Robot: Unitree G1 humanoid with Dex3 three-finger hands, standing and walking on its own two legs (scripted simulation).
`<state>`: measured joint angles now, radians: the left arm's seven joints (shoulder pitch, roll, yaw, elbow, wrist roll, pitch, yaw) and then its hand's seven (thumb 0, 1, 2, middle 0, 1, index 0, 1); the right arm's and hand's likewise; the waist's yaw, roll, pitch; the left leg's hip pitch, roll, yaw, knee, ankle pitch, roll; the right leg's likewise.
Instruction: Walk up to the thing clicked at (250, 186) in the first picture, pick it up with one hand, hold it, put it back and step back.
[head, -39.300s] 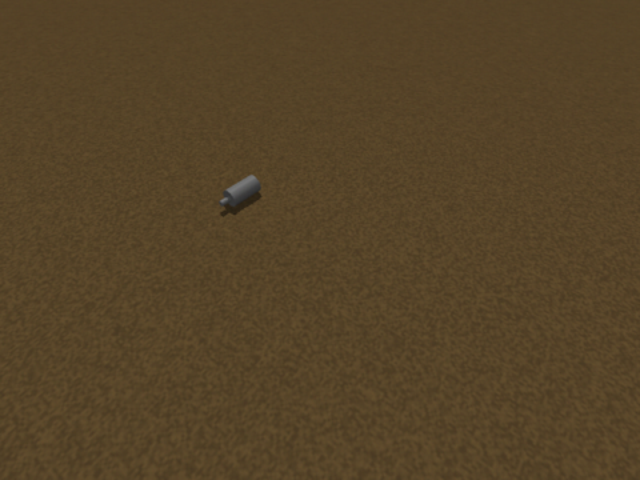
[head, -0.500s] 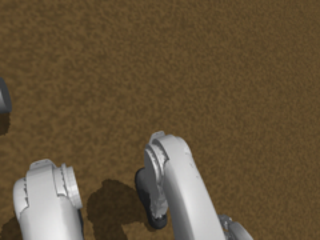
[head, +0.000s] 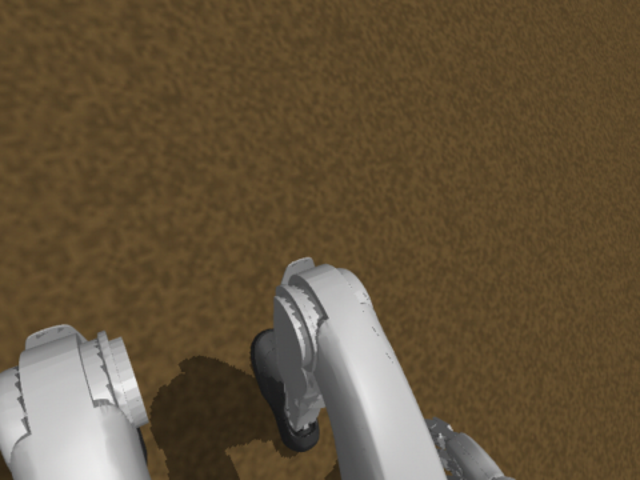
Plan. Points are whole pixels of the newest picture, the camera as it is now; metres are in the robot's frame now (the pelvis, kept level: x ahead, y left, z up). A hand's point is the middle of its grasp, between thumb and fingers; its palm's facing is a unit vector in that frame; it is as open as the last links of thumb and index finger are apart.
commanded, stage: rest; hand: left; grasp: from above
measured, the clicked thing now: out of the picture +0.46 +0.36 -0.26
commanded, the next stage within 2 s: open in 0.56 s
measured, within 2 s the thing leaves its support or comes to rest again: rests again in 0.98 s
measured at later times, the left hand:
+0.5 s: hand out of the picture +0.45 +0.33 -0.24, palm faces -0.46 -0.12 -0.88, open 11.0 cm
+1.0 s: hand out of the picture +0.46 +0.33 -0.24, palm faces -0.44 -0.12 -0.89, open 11.4 cm
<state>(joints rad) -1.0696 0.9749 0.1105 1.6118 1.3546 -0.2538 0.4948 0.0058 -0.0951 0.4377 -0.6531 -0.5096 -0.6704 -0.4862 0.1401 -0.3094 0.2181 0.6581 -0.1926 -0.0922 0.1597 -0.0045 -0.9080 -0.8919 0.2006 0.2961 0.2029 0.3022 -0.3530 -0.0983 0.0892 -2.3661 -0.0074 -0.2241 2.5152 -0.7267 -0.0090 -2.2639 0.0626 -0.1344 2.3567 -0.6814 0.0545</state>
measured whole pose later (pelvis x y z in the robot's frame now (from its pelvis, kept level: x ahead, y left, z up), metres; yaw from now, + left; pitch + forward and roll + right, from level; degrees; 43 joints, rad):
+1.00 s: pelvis -0.01 +0.00 +0.00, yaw -2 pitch +28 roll -15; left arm -1.11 1.07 0.08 1.70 1.34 -0.28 0.55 0.00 -0.12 0.60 -0.49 -0.67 -0.51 -0.65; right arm 0.12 -0.34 0.31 0.62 -0.22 -0.17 0.19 0.00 -0.91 -0.89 0.20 0.30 0.20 0.30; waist -0.38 -0.14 0.15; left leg -2.35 0.00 -0.26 2.54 -0.72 0.00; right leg -2.24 0.08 -0.16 2.35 -0.65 0.07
